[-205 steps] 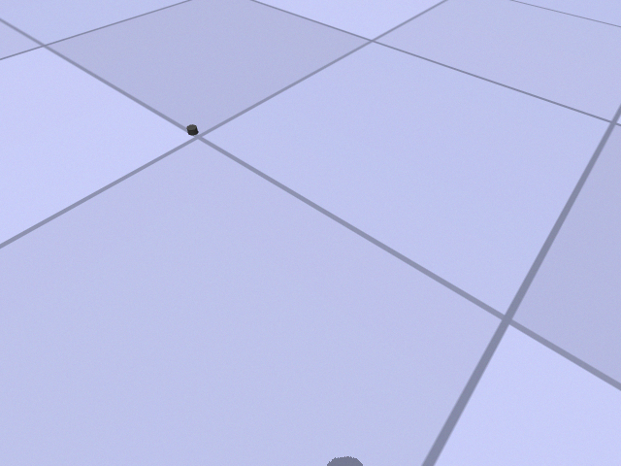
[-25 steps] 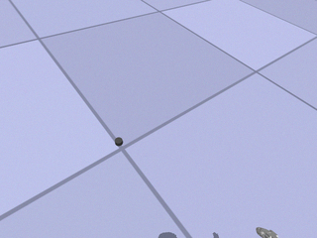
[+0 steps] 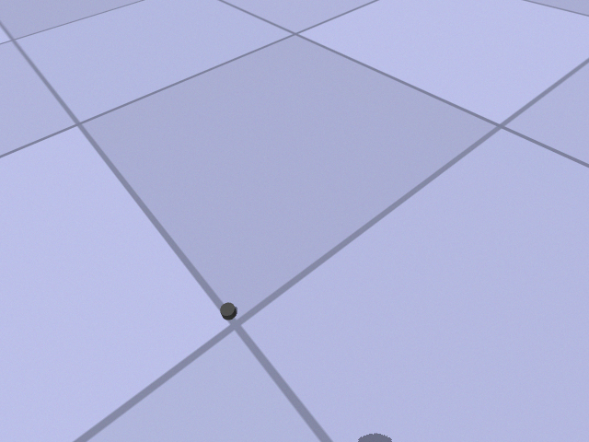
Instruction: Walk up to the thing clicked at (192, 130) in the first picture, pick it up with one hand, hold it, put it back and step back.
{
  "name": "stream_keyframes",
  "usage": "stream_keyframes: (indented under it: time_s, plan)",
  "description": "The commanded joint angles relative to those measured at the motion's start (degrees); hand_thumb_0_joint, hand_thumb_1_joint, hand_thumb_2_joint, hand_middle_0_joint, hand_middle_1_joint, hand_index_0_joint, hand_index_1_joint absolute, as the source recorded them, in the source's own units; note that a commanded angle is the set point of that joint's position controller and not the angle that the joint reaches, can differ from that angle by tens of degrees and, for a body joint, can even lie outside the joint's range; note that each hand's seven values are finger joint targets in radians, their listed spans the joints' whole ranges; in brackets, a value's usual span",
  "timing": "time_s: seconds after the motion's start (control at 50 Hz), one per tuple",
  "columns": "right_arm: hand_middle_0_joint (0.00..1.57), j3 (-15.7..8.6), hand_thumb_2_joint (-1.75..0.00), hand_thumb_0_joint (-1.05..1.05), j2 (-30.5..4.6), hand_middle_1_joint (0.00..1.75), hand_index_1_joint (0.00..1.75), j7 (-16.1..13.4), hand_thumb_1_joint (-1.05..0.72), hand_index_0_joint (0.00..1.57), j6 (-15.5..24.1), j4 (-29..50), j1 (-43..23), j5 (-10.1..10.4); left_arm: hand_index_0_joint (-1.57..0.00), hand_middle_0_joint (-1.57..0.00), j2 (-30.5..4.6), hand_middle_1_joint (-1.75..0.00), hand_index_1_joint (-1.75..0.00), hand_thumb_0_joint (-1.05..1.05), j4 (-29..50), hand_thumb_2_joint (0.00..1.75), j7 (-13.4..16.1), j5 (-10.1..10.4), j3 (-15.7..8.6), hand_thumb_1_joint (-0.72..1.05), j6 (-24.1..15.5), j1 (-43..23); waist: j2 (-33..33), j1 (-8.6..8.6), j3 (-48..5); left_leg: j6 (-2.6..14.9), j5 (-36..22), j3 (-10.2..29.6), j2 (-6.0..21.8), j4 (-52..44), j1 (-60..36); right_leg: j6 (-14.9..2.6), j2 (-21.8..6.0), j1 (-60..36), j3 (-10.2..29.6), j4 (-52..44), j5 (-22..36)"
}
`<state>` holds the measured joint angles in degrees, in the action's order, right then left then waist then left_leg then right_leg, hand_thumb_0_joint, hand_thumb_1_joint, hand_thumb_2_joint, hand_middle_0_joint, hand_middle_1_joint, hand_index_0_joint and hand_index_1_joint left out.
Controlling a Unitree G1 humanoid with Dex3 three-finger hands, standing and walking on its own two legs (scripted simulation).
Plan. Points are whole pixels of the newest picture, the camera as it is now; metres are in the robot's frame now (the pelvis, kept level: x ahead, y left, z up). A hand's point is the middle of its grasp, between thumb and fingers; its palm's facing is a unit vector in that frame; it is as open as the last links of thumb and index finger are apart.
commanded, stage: walk up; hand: left
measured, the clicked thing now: (228, 311) +0.69 +0.30 -0.75
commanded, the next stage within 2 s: none
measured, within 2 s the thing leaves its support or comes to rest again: neither
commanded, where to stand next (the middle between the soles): +0.30 +0.04 m, yaw +1 degrees
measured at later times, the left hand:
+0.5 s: hand out of the picture +0.16 +0.33 -0.17, palm faces +0.00 -0.94 -0.33, open 7.4 cm
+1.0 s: hand (123, 396) +0.23 +0.30 -0.15, palm faces -0.04 -0.92 -0.38, open 7.4 cm
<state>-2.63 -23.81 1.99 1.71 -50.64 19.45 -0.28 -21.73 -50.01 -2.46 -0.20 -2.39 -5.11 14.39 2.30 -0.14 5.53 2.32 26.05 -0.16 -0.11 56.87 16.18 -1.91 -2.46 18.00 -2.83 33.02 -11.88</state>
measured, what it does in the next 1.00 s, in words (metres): walks ahead: left foot, then right foot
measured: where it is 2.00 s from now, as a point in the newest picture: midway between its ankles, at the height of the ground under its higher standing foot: outside the picture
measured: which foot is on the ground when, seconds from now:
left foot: up 0.00-0.38, down 0.40-1.00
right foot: down 0.00-0.42, up 0.44-0.80, down 0.82-1.00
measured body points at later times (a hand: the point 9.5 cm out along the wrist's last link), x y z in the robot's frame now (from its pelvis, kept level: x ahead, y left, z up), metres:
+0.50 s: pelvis +0.14 +0.06 -0.01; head +0.16 +0.09 +0.44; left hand +0.16 +0.38 -0.14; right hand +0.23 -0.27 -0.09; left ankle +0.21 +0.16 -0.73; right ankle +0.08 -0.08 -0.68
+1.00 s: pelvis +0.16 +0.04 -0.01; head +0.18 +0.03 +0.44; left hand +0.23 +0.35 -0.12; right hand +0.26 -0.25 -0.14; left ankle +0.21 +0.16 -0.73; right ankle +0.23 -0.08 -0.73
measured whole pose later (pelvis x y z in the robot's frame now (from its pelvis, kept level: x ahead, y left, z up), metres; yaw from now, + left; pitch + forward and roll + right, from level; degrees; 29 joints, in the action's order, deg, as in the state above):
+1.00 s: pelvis +0.16 +0.04 -0.01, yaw +0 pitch -4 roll +1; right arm -1.0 -20.7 0.5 0.2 -54.1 8.3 0.7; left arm -20.3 -56.2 -0.2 -0.4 0.0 -0.3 9.8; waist 1.6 -0.3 7.3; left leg 0.7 15.4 -3.6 1.2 35.6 16.2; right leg 0.1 -1.5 18.4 -0.3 35.9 -13.2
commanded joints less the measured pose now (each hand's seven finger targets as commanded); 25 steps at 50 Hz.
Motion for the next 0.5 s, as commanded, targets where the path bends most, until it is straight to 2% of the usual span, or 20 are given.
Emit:
stream_keyframes:
  time_s: [0.0,0.02,0.06,0.1,0.12,0.14,0.18,0.2,0.24,0.28,0.3,0.32,0.34,0.36,0.38,0.4,0.42,0.44,0.46,0.48]
  plan:
    - [0.20,-2.9,-0.90,0.00,-10.4,0.30,0.30,-0.5,-0.90,0.20,1.2,2.2,4.4,0.9,-0.20,-0.20,-15.8,-0.30,-0.30,0.00,2.7,0.90,2.0,1.0,-4.6,0.90,-1.1,5.0,-10.9,-0.26,-3.5,-0.21,-6.1,6.0,2.3,2.9,13.9,-3.15,-12.3,-13.9,15.3,-16.5,10.9]
    - [0.20,-3.0,-0.90,0.00,-9.8,0.30,0.30,-0.3,-0.90,0.20,0.9,2.0,5.0,0.7,-0.20,-0.20,-15.6,-0.30,-0.30,0.00,2.8,0.90,2.0,0.9,-4.4,0.90,-1.2,4.6,-11.3,0.23,-3.0,-0.53,-8.4,5.3,1.7,2.5,11.9,-2.70,-10.7,-11.2,12.0,-16.7,14.1]
    - [0.20,-3.2,-0.90,0.00,-9.6,0.30,0.30,0.3,-0.90,0.20,0.3,2.0,4.0,0.3,-0.20,-0.20,-15.0,-0.30,-0.30,0.00,3.9,0.90,1.9,0.4,-4.2,0.90,-1.4,5.0,-11.7,-0.27,-2.4,-1.05,-11.4,4.3,0.9,2.2,12.8,-4.61,-10.0,-10.6,9.5,-17.5,15.1]
    - [0.20,-3.7,-0.90,0.00,-9.6,0.30,0.30,0.6,-0.90,0.20,0.1,2.7,2.2,0.1,-0.20,-0.20,-15.3,-0.30,-0.30,0.00,4.9,0.90,1.8,0.0,-4.5,0.90,-1.4,4.9,-10.9,-0.52,-1.0,-1.97,-13.5,4.7,1.7,-1.2,14.3,-5.65,-11.0,-10.0,8.9,-19.7,9.0]
    - [0.20,-3.8,-0.90,0.00,-9.7,0.30,0.30,0.8,-0.90,0.20,0.1,3.1,1.1,-0.2,-0.20,-0.20,-15.5,-0.30,-0.30,0.00,5.5,0.90,1.8,-0.2,-4.8,0.90,-1.4,4.0,-10.4,-0.59,-0.5,-2.59,-13.5,4.4,2.4,-3.7,15.0,-7.28,-11.9,-9.5,9.0,-20.7,3.9]
    - [0.20,-4.1,-0.90,0.00,-10.0,0.30,0.30,0.9,-0.90,0.20,0.1,3.2,0.2,-0.3,-0.20,-0.20,-15.5,-0.30,-0.30,0.00,5.6,0.90,1.8,-0.2,-4.9,0.90,-1.2,3.9,-9.8,-0.77,0.5,-2.91,-14.3,4.5,2.8,-5.4,15.8,-7.07,-11.7,-9.4,8.6,-21.5,-0.4]
    - [0.20,-4.1,-0.90,0.00,-10.0,0.30,0.30,1.4,-0.90,0.20,0.5,4.0,-2.6,-1.0,-0.20,-0.20,-16.1,-0.30,-0.30,0.00,6.1,0.90,1.5,-0.6,-5.3,0.90,-1.0,3.8,-9.6,-1.56,1.5,-3.22,-14.2,3.8,4.6,-10.8,15.4,-9.78,-13.4,-8.0,9.3,-22.4,-9.0]
    - [0.20,-4.1,-0.90,0.00,-9.9,0.30,0.30,1.6,-0.90,0.20,0.7,4.5,-4.3,-1.2,-0.20,-0.20,-16.5,-0.30,-0.30,0.00,6.2,0.90,1.4,-0.6,-5.4,0.90,-1.0,4.2,-9.5,-2.13,2.3,-3.10,-13.9,3.2,5.7,-13.8,14.3,-10.32,-13.7,-6.8,9.4,-22.3,-11.5]
    - [0.20,-4.0,-0.90,0.00,-9.5,0.30,0.30,1.8,-0.90,0.20,1.3,4.8,-5.7,-1.4,-0.20,-0.20,-16.5,-0.30,-0.30,0.00,5.8,0.90,1.3,-0.5,-5.3,0.90,-0.8,5.6,-8.8,-2.89,2.2,-2.73,-15.2,1.6,6.0,-18.5,12.0,-10.14,-13.3,-6.7,8.6,-20.2,-11.0]
    - [0.20,-4.0,-0.90,0.00,-9.5,0.30,0.30,2.0,-0.90,0.20,1.7,4.8,-6.2,-1.5,-0.20,-0.20,-16.9,-0.30,-0.30,0.00,6.0,0.90,1.2,-0.4,-5.2,0.90,-0.7,5.1,-9.0,-2.59,1.4,-2.08,-15.5,0.3,5.8,-20.6,8.2,-10.16,-13.5,-5.1,8.3,-18.7,-11.1]
    - [0.20,-4.2,-0.90,0.00,-9.7,0.30,0.30,1.9,-0.90,0.20,1.9,4.7,-5.4,-1.4,-0.20,-0.20,-17.5,-0.30,-0.30,0.00,6.2,0.90,1.2,-0.4,-5.2,0.90,-0.6,4.0,-9.0,-1.69,0.7,-1.50,-15.0,0.2,5.8,-21.4,5.9,-10.23,-14.2,-4.5,9.1,-17.7,-11.8]
    - [0.20,-4.3,-0.90,0.00,-9.8,0.30,0.30,1.9,-0.90,0.20,2.2,4.4,-4.6,-1.4,-0.20,-0.20,-17.6,-0.30,-0.30,0.00,6.3,0.90,1.1,-0.3,-5.1,0.90,-0.4,3.6,-7.7,-0.92,0.3,-1.05,-14.6,-0.5,5.1,-23.6,3.4,-9.80,-13.7,-3.5,8.5,-15.6,-10.8]
    - [0.20,-4.6,-0.90,0.00,-10.3,0.30,0.30,1.7,-0.90,0.20,2.4,3.7,-2.4,-1.4,-0.20,-0.20,-17.6,-0.30,-0.30,0.00,6.6,0.90,1.1,-0.4,-4.8,0.90,-0.2,2.9,-6.2,0.84,-0.5,-0.49,-14.9,-1.6,4.3,-24.8,-2.0,-8.89,-13.1,-0.4,7.7,-12.4,-10.6]
    - [0.20,-5.1,-0.90,0.00,-11.3,0.30,0.30,1.3,-0.90,0.20,2.8,2.3,2.4,-1.5,-0.20,-0.20,-16.2,-0.30,-0.30,0.00,7.0,0.90,1.1,-0.7,-4.3,0.90,-0.1,2.2,-3.4,3.64,-2.5,0.22,-12.7,-1.2,3.2,-26.0,-8.8,-7.41,-11.4,1.9,6.4,-5.5,-6.1]
    - [0.20,-6.1,-0.90,0.00,-14.1,0.30,0.30,0.4,-0.90,0.20,3.3,0.4,8.7,-1.6,-0.20,-0.20,-13.1,-0.30,-0.30,0.00,6.9,0.90,1.1,-0.8,-3.1,0.90,0.1,4.4,5.9,6.20,-6.4,1.47,-6.0,2.8,3.7,-28.7,-18.3,-5.44,-7.5,6.4,2.9,9.6,-0.6]
    - [0.20,-6.5,-0.90,0.00,-17.7,0.30,0.30,-0.7,-0.90,0.20,3.5,1.5,8.2,-2.0,-0.20,-0.20,-6.9,-0.30,-0.30,0.00,6.6,0.90,1.3,0.2,-1.3,0.90,0.5,8.6,21.2,4.14,-6.9,4.93,-7.0,22.2,16.9,-37.4,-19.5,-0.87,0.4,13.3,-2.7,24.9,-12.5]
    - [0.20,-6.4,-0.90,0.00,-18.8,0.30,0.30,-0.8,-0.90,0.20,3.5,3.5,5.6,-0.8,-0.20,-0.20,-11.0,-0.30,-0.30,0.00,4.6,0.90,2.1,0.5,-2.4,0.90,1.5,10.6,13.7,2.85,-5.4,9.18,-7.3,35.4,23.1,-42.4,-16.6,-0.36,4.4,16.9,1.8,28.9,-19.5]
    - [0.20,-6.6,-0.90,0.00,-18.4,0.30,0.30,-0.6,-0.90,0.20,3.2,3.5,4.3,0.0,-0.20,-0.20,-14.6,-0.30,-0.30,0.00,3.8,0.90,2.7,0.1,-3.2,0.90,2.0,8.7,10.5,2.72,-2.9,12.94,-9.6,35.8,24.7,-41.1,-13.4,-1.08,1.4,16.9,4.8,32.7,-20.7]
    - [0.20,-5.9,-0.90,0.00,-16.2,0.30,0.30,-1.0,-0.90,0.20,2.9,3.8,3.3,0.2,-0.20,-0.20,-15.3,-0.30,-0.30,0.00,3.7,0.90,2.8,0.1,-2.9,0.90,2.0,6.6,5.9,2.37,-1.1,12.63,-17.5,28.9,22.4,-40.3,-8.4,-0.97,0.6,15.1,6.9,34.6,-18.7]
    - [0.20,-5.0,-0.90,0.00,-14.3,0.30,0.30,-1.3,-0.90,0.20,3.1,4.7,1.7,0.0,-0.20,-0.20,-14.5,-0.30,-0.30,0.00,3.2,0.90,2.6,0.5,-2.9,0.90,2.1,7.4,4.7,1.25,-1.6,10.57,-25.4,21.3,19.5,-39.2,-8.5,-0.85,0.1,13.2,8.7,33.1,-16.1]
